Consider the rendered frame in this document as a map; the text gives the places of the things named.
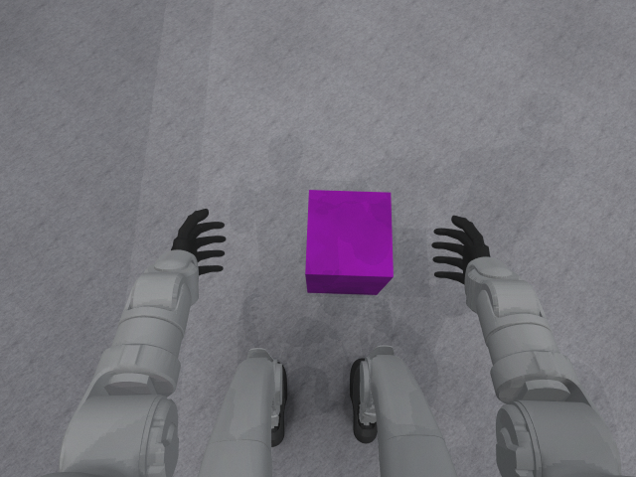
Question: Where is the right robot hand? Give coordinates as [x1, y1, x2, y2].
[432, 216, 491, 284]

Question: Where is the left robot hand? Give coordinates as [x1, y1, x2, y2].
[171, 209, 226, 275]

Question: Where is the robot left upper arm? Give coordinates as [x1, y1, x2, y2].
[41, 395, 179, 477]

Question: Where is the robot right upper arm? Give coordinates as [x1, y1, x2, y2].
[496, 400, 634, 477]

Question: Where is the robot right shin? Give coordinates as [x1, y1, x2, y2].
[359, 346, 395, 423]

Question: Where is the carton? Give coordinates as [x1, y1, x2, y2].
[305, 190, 394, 295]

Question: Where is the robot left foot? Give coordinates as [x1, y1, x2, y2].
[271, 362, 287, 447]

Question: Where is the robot left forearm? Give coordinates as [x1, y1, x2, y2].
[59, 249, 199, 472]

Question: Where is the robot right forearm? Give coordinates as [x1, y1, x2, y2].
[464, 256, 621, 476]

